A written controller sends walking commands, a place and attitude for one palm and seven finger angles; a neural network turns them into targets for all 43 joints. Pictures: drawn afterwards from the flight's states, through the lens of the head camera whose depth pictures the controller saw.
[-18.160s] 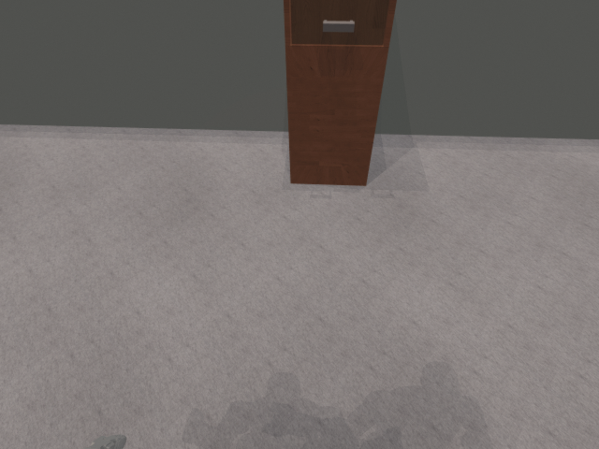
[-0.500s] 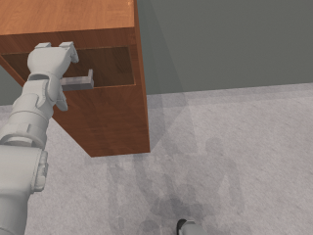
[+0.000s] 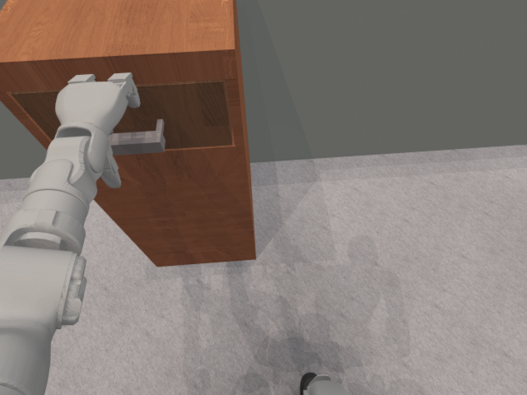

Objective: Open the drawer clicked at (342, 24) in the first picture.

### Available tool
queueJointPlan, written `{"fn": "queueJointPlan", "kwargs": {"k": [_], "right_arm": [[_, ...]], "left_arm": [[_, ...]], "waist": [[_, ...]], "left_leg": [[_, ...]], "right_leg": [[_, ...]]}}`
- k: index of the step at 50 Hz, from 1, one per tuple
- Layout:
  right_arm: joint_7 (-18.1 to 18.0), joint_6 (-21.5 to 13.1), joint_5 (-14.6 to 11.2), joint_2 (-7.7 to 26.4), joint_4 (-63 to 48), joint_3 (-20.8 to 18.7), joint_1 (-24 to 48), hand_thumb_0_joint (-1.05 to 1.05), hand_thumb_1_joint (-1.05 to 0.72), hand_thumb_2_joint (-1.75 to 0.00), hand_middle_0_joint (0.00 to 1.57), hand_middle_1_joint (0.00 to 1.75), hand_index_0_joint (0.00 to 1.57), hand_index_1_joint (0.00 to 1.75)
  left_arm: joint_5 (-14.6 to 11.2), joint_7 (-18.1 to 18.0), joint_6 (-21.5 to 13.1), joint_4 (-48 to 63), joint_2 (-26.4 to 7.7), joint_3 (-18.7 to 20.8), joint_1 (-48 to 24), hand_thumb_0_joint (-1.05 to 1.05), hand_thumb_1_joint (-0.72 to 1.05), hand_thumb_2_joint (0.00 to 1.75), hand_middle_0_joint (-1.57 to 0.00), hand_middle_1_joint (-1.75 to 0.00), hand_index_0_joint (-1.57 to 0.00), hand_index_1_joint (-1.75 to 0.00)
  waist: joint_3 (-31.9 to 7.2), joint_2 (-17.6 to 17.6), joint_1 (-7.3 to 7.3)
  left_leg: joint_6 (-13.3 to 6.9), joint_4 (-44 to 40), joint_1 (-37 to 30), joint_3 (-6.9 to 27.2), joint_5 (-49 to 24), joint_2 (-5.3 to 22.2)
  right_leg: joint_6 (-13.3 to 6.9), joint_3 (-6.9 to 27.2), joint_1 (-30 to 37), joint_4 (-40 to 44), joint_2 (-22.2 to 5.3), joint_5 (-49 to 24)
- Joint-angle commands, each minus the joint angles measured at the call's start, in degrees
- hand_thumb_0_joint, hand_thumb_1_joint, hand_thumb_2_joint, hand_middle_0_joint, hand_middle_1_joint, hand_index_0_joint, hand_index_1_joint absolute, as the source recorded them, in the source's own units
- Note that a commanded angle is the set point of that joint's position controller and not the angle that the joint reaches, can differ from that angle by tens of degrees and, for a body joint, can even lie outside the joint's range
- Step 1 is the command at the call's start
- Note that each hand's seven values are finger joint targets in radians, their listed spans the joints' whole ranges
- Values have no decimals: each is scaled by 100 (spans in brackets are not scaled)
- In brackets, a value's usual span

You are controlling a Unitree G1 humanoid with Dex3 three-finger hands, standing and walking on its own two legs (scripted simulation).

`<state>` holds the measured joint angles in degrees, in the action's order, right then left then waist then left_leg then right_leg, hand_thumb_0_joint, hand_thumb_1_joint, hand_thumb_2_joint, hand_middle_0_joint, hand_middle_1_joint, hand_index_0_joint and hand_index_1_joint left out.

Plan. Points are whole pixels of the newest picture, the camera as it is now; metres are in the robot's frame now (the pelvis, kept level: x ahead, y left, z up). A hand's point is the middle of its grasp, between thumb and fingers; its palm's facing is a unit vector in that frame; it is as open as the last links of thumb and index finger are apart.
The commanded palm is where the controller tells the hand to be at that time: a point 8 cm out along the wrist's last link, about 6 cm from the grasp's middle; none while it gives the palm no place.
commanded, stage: re-aim the fingers above the handle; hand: left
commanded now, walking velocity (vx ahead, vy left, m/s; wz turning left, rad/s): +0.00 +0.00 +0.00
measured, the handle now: (133, 134) +0.55 +0.21 +0.03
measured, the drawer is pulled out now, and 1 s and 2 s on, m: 0.00 0.00 0.00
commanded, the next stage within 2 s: lower the fingers behind the handle in 0.82 s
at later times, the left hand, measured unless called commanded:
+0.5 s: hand (111, 130) +0.51 +0.21 +0.09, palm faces -0.03 +0.01 -1.00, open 13.7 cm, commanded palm +0.49 +0.22 +0.14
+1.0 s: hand (111, 130) +0.51 +0.21 +0.09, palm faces -0.03 +0.01 -1.00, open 13.7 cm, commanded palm +0.48 +0.22 +0.13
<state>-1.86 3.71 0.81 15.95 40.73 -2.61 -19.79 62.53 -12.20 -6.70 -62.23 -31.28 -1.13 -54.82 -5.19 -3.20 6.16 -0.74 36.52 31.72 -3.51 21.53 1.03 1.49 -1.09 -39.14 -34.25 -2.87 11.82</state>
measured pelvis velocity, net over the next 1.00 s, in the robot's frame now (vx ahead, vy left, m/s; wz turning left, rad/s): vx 0.00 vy -0.01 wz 0.00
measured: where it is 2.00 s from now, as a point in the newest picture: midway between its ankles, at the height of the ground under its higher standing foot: outside the picture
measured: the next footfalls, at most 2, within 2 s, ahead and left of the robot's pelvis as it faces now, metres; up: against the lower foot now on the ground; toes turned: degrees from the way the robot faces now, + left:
none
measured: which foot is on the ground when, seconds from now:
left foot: down 0.00-1.00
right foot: down 0.00-1.00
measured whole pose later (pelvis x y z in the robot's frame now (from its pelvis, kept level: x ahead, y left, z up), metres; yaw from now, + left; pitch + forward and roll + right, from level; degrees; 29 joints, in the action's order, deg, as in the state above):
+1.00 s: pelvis +0.00 -0.01 +0.00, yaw +0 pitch +16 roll +0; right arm -2.1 4.1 0.5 16.1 40.6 -2.8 -19.0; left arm 62.0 -11.8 -5.5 -61.4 -30.8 -1.5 -54.2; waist -5.1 -3.2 5.5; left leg -0.1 35.5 30.3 -3.2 21.3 1.4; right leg 0.9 -1.3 -38.1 -34.1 -2.4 12.2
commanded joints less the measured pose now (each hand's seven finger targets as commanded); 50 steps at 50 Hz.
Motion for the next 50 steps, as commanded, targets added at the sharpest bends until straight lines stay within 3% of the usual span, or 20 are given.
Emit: {"fn": "queueJointPlan", "kwargs": {"k": [1, 2, 3, 5, 7, 8, 10, 12, 14, 16, 17, 19, 21, 27, 32, 34, 37, 46, 48, 50], "right_arm": [[-36, -65, -10, 907, -296, -351, -690, 0, -90, -90, 20, 30, 20, 30], [-29, -52, -8, 904, -319, -364, -662, 0, -90, -90, 20, 30, 20, 30], [-27, -47, -5, 878, -286, -362, -669, 0, -90, -90, 20, 30, 20, 30], [-14, -31, -22, 895, -282, -357, -641, 0, -90, -90, 20, 30, 20, 30], [-10, -9, -23, 906, -301, -371, -613, 0, -90, -90, 20, 30, 20, 30], [-14, -4, -24, 875, -283, -365, -613, 0, -90, -90, 20, 30, 20, 30], [-16, -6, -31, 883, -271, -351, -590, 0, -90, -90, 20, 30, 20, 30], [-24, 10, -29, 901, -301, -358, -563, 0, -90, -90, 20, 30, 20, 30], [-35, 10, -29, 874, -300, -348, -572, 0, -90, -90, 20, 30, 20, 30], [-46, 10, -32, 874, -315, -340, -548, 0, -90, -90, 20, 30, 20, 30], [-50, 12, -33, 878, -342, -357, -535, 0, -90, -90, 20, 30, 20, 30], [-48, 4, -45, 856, -304, -360, -559, 0, -90, -90, 20, 30, 20, 30], [-51, -5, -33, 862, -312, -357, -560, 0, -90, -90, 20, 30, 20, 30], [-54, 1, -18, 861, -331, -370, -530, 0, -90, -90, 20, 30, 20, 30], [-60, -5, -31, 859, -339, -367, -499, 0, -90, -90, 20, 30, 20, 30], [-69, -6, -41, 861, -316, -339, -509, 0, -90, -90, 20, 30, 20, 30], [-93, -13, -46, 899, -298, -331, -508, 0, -90, -90, 20, 30, 20, 30], [-78, -45, -39, 871, -347, -331, -564, 0, -90, -90, 20, 30, 20, 30], [-92, -41, -50, 891, -302, -310, -591, 0, -90, -90, 20, 30, 20, 30], [-83, -64, -42, 905, -305, -318, -587, 0, -90, -90, 20, 30, 20, 30]], "left_arm": [[-69, -343, 66, 1490, -1630, 431, -2853, 0, -50, 30, -30, -120, -30, -120], [-91, -331, 61, 1535, -1594, 455, -2760, 0, -50, 30, -30, -120, -30, -120], [-76, -321, 96, 1461, -1455, 308, -2761, 0, -50, 30, -30, -120, -30, -120], [-106, -310, 161, 1413, -1454, 362, -2578, 0, -50, 30, -30, -120, -30, -120], [-129, -284, 158, 1558, -1467, 387, -2637, 0, -50, 30, -30, -120, -30, -120], [-104, -260, 199, 1430, -1266, 176, -2600, 0, -50, 30, -30, -120, -30, -120], [-106, -247, 241, 1389, -1286, 205, -2631, 0, -50, 30, -30, -120, -30, -120], [-142, -215, 225, 1444, -1437, 359, -2524, 0, -50, 30, -30, -120, -30, -120], [-138, -185, 225, 1372, -1286, 207, -2552, 0, -50, 30, -30, -120, -30, -120], [-121, -170, 202, 1422, -1420, 310, -2468, 0, -50, 30, -30, -120, -30, -120], [-111, -158, 171, 1550, -1361, 265, -2588, 0, -50, 30, -30, -120, -30, -120], [-128, -151, 190, 1439, -1118, 75, -2577, 0, -50, 30, -30, -120, -30, -120], [-125, -164, 162, 1476, -1316, 243, -2588, 0, -50, 30, -30, -120, -30, -120], [-117, -183, 144, 1536, -1313, 260, -2608, 0, -50, 30, -30, -120, -30, -120], [-111, -189, 142, 1487, -1400, 347, -2484, 0, -50, 30, -30, -120, -30, -120], [-108, -188, 200, 1346, -1331, 231, -2501, 0, -50, 30, -30, -120, -30, -120], [-70, -197, 201, 1303, -1624, 417, -2627, 0, -50, 30, -30, -120, -30, -120], [-84, -184, 188, 1224, -1500, 331, -2454, 0, -50, 30, -30, -120, -30, -120], [-54, -172, 201, 968, -1467, 261, -2414, 0, -50, 30, -30, -120, -30, -120], [-77, -180, 174, 1020, -1449, 276, -2359, 0, -50, 30, -30, -120, -30, -120]], "waist": [[-2742, -107, -14], [-2866, -9, -44], [-2702, -85, 21], [-2584, 20, -38], [-2724, 80, -43], [-2577, 27, 16], [-2420, 57, -8], [-2620, 171, -57], [-2468, 168, -2], [-2549, 81, -72], [-2659, 169, -30], [-2398, 75, 36], [-2526, 98, -18], [-2643, 183, -15], [-2609, 199, -49], [-2383, 211, 8], [-2474, 247, -7], [-2539, 74, -43], [-2294, 349, 35], [-2269, 220, -4]], "left_leg": [[-58, -291, -979, 213, -2863, -210], [-70, -261, -1021, 189, -3031, -210], [-62, -281, -1004, 194, -2990, -197], [-64, -309, -985, 208, -3007, -196], [-70, -321, -1024, 180, -3078, -201], [-77, -338, -1005, 177, -2967, -208], [-74, -379, -927, 172, -2818, -218], [-91, -382, -945, 144, -2855, -232], [-92, -402, -863, 144, -2704, -241], [-92, -407, -882, 130, -2750, -249], [-101, -369, -951, 132, -2885, -254], [-88, -381, -954, 130, -2749, -240], [-89, -391, -943, 144, -2732, -248], [-108, -345, -935, 112, -2838, -265], [-112, -362, -831, 83, -2758, -271], [-111, -387, -723, 77, -2528, -276], [-113, -391, -668, 75, -2421, -285], [-99, -378, -697, 72, -2408, -272], [-112, -384, -504, 90, -2259, -260], [-110, -392, -503, 68, -2181, -260]], "right_leg": [[-273, -78, 2024, 11, 422, -1743], [-271, -67, 2133, 15, 428, -1879], [-260, -88, 2033, 26, 419, -1838], [-270, -109, 2048, 44, 434, -1815], [-268, -84, 2198, 67, 427, -1947], [-260, -97, 2104, 90, 423, -1884], [-276, -111, 2109, 104, 423, -1815], [-276, -80, 2307, 108, 421, -1944], [-265, -86, 2256, 113, 412, -1899], [-275, -70, 2333, 91, 406, -1943], [-269, -62, 2355, 98, 416, -2039], [-269, -94, 2134, 123, 420, -1899], [-270, -77, 2251, 94, 413, -1917], [-264, -49, 2353, 86, 409, -2082], [-261, -45, 2436, 75, 398, -2104], [-251, -63, 2306, 101, 395, -1957], [-252, -23, 2371, 98, 384, -1900], [-260, -36, 2273, 64, 393, -1806], [-244, -53, 2163, 74, 392, -1701], [-257, -31, 2137, 91, 382, -1653]]}}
